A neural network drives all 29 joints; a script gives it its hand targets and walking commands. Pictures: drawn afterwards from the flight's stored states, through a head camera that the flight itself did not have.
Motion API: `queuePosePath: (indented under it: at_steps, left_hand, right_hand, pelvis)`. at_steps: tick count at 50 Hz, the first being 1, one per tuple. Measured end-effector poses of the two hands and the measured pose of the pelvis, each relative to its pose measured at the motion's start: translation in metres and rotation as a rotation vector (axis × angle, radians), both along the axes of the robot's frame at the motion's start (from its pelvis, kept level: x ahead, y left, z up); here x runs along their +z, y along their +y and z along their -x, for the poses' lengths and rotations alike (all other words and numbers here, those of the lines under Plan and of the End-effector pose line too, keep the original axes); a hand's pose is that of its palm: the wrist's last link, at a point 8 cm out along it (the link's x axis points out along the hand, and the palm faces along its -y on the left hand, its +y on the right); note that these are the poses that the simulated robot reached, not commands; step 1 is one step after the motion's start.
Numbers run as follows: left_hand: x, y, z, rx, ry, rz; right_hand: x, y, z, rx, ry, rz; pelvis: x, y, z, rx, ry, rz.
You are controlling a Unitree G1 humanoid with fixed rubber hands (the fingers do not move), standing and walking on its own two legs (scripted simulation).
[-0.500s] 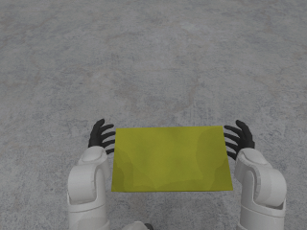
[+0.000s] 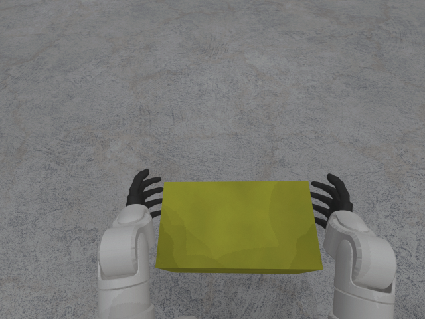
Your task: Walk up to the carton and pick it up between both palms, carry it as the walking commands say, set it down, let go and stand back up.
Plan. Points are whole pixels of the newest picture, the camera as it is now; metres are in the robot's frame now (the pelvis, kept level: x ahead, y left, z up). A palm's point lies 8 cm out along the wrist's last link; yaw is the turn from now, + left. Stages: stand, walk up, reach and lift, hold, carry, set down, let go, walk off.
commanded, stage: carry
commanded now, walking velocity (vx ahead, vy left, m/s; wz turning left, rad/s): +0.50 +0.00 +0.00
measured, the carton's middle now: (235, 231) +0.28 -0.01 -0.03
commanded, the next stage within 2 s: none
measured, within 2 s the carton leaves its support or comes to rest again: neither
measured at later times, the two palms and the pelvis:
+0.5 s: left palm (170, 84) +0.64 +0.15 +0.06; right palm (304, 91) +0.61 -0.18 +0.06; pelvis +0.34 +0.00 -0.01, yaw +1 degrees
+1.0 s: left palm (177, 42) +0.93 +0.17 +0.02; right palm (278, 36) +0.93 -0.17 +0.03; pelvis +0.66 +0.00 -0.04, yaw -1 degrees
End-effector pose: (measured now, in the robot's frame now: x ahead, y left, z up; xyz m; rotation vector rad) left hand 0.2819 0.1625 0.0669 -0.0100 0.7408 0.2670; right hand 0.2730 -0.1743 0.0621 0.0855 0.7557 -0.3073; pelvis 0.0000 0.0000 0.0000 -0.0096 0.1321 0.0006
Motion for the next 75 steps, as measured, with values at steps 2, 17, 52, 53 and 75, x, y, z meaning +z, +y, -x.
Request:
queuePosePath:
  at_steps: [2,17,52,53,75]
  left_hand:
    - [0.001,0.009,-0.025,0.032,-0.017,0.008]
    - [-0.003,-0.004,-0.254,-0.049,-0.021,0.019]
    - [-0.051,0.005,-0.677,0.013,-0.016,0.031]
    - [-0.051,0.002,-0.693,0.004,-0.016,0.027]
    - [-0.086,0.017,-1.046,0.178,-0.054,0.048]
  right_hand:
    - [0.003,0.009,-0.036,0.034,-0.017,0.005]
    - [-0.006,-0.003,-0.231,-0.051,-0.015,0.007]
    - [-0.039,0.005,-0.682,0.022,-0.005,0.038]
    - [-0.042,0.001,-0.694,0.011,-0.003,0.03]
    - [-0.075,0.02,-1.104,0.202,-0.036,0.058]
  pelvis:
    - [-0.001,0.003,-0.03,0.002,-0.001,-0.007]
    - [-0.008,0.015,-0.244,-0.06,-0.034,-0.021]
    - [-0.047,0.003,-0.684,-0.066,-0.062,0.006]
    - [-0.048,0.004,-0.698,-0.077,-0.062,0.01]
    - [-0.077,-0.021,-1.084,0.002,-0.039,-0.025]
